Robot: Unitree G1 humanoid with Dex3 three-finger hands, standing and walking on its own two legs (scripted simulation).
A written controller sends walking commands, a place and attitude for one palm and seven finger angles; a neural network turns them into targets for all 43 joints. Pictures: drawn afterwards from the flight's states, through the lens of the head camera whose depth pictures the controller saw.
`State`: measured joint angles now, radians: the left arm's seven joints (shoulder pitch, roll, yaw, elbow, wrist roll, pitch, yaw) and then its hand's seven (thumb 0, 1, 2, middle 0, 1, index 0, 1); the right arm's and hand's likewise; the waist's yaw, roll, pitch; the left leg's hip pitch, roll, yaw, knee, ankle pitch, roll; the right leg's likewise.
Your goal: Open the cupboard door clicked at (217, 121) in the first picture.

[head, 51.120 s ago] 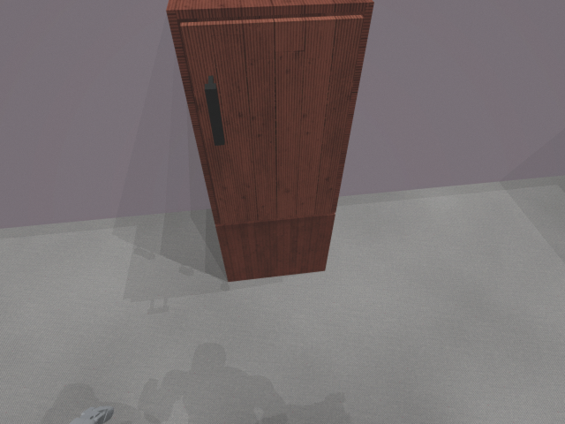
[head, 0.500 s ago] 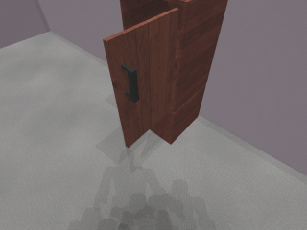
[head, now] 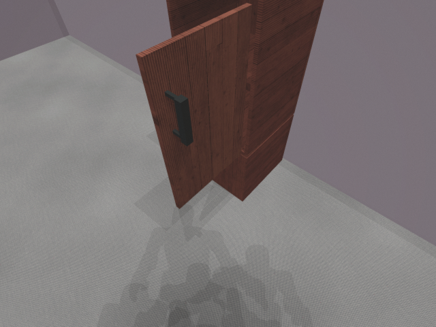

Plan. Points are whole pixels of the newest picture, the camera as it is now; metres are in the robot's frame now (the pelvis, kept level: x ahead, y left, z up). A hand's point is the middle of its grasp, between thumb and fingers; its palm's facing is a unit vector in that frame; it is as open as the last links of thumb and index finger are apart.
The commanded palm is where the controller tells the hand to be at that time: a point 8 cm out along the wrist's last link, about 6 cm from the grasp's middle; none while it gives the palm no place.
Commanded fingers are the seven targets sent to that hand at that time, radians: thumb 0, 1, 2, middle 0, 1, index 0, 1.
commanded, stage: look to check the result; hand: left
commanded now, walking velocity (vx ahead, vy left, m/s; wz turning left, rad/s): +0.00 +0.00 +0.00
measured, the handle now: (178, 118) +0.57 +0.14 +0.04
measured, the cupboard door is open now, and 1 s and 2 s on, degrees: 89 89 89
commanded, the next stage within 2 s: stand and wait in 0.20 s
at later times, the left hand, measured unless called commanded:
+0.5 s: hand out of the picture +0.08 +0.22 -0.16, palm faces -0.01 -0.95 -0.31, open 7.4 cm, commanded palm none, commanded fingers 0.00 0.90 0.90 -0.20 -0.30 -0.20 -0.30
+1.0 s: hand out of the picture +0.07 +0.22 -0.16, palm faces -0.01 -0.95 -0.31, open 7.4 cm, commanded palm none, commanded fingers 0.00 0.90 0.90 -0.20 -0.30 -0.20 -0.30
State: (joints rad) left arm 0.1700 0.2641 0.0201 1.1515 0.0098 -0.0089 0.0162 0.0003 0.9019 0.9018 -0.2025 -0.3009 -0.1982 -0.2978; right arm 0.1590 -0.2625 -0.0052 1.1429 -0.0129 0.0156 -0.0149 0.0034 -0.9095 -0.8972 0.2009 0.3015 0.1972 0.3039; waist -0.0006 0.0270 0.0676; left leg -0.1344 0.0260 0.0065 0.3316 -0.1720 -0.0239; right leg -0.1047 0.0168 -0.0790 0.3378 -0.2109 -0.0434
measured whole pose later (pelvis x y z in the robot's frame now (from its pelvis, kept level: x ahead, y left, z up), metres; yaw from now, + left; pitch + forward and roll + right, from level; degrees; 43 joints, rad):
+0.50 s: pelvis +0.01 -0.01 +0.00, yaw +0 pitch -1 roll +0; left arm 0.14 0.27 0.02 1.13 0.01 -0.02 0.02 0.00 0.90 0.90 -0.20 -0.30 -0.20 -0.30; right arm 0.14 -0.28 -0.01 1.14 -0.01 0.01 -0.02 0.00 -0.91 -0.90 0.20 0.30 0.20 0.30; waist -0.01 0.02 0.05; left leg -0.11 0.04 0.01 0.31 -0.18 -0.03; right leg -0.08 0.03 -0.07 0.32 -0.22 -0.05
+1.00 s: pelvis +0.02 +0.00 +0.00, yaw -1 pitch -1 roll +0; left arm 0.16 0.27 0.02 1.14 0.01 -0.02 0.02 0.00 0.90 0.90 -0.20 -0.30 -0.20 -0.30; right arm 0.15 -0.27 0.00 1.14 -0.01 0.01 -0.02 0.00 -0.91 -0.90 0.20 0.30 0.20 0.30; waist -0.01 0.02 0.05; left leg -0.10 0.04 0.02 0.31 -0.19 -0.03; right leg -0.07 0.03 -0.07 0.31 -0.22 -0.05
